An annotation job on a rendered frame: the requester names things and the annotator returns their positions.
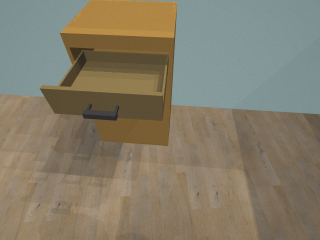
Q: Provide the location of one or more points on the cabinet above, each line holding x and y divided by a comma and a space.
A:
131, 26

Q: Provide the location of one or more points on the drawer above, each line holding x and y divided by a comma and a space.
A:
136, 82

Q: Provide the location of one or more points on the handle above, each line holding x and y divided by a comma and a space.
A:
100, 115

